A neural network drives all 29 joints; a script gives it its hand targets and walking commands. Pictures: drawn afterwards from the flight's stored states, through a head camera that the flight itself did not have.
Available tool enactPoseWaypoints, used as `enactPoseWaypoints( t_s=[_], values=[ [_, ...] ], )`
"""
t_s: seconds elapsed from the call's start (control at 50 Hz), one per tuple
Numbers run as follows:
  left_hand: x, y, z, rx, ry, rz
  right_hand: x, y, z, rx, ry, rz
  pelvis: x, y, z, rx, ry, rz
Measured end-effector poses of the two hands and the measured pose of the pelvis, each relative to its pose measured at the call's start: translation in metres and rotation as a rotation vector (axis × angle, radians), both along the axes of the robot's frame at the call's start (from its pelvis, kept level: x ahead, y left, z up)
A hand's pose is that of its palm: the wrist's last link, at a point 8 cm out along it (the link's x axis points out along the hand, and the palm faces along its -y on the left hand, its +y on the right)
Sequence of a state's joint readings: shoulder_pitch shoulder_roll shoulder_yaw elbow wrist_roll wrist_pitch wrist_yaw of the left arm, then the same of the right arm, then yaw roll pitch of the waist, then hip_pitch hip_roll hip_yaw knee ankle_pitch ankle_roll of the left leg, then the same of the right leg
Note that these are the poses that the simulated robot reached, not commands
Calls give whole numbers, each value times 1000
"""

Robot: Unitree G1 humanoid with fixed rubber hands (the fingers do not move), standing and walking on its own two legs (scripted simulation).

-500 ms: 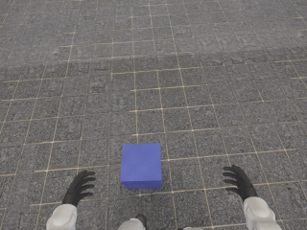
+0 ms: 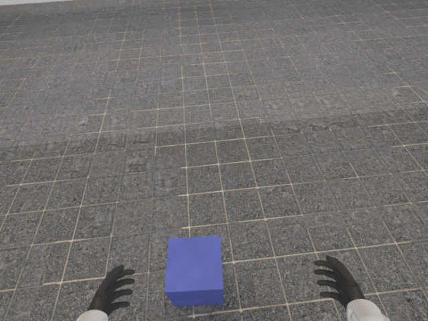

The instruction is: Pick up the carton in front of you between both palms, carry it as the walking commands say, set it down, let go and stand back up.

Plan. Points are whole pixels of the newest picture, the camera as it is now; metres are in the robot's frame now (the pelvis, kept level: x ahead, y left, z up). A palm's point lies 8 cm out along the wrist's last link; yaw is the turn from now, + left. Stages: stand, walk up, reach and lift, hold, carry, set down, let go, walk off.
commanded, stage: let go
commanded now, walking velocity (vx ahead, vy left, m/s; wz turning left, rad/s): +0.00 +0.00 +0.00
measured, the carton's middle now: (196, 272) +0.39 +0.11 -0.65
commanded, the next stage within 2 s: stand in 0.02 s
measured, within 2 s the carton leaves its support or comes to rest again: neither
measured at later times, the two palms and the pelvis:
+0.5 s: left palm (77, 312) +0.16 +0.30 -0.09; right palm out of the picture +0.13 -0.28 -0.09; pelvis +0.02 +0.01 -0.01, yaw -3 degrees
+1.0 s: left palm out of the picture +0.13 +0.30 -0.10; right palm out of the picture +0.10 -0.29 -0.09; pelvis +0.00 +0.01 +0.00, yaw -3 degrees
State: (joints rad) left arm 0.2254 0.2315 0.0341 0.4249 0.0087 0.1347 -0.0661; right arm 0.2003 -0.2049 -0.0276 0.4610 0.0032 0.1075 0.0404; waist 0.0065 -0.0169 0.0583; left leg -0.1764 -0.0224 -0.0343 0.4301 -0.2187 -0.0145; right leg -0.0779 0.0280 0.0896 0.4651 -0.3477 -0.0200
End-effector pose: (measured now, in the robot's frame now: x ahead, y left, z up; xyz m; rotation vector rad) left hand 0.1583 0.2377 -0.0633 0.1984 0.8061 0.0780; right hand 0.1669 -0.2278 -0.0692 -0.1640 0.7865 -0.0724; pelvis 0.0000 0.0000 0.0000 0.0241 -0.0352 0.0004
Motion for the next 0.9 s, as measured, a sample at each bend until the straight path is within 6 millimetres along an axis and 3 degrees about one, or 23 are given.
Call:
enactPoseWaypoints(
  t_s=[0.06,0.18,0.28,0.58,0.9],
  values=[
    [0,12,-1,46,-8,16,-7,-2,-8,-47,26,9,-1,2,-2,-4,17,-2],
    [-3,44,-12,134,27,21,-27,-35,-17,-162,109,-36,3,6,-6,-15,46,-20],
    [-5,58,-21,160,78,21,-36,-55,-17,-217,157,-77,9,10,-6,-15,53,-31],
    [3,60,-30,169,123,8,-36,-48,-26,-205,197,-103,18,15,-5,-12,40,-48],
    [-24,66,-32,181,170,13,-57,-59,-23,-215,217,-121,7,14,-1,-17,16,-45]
  ],
)
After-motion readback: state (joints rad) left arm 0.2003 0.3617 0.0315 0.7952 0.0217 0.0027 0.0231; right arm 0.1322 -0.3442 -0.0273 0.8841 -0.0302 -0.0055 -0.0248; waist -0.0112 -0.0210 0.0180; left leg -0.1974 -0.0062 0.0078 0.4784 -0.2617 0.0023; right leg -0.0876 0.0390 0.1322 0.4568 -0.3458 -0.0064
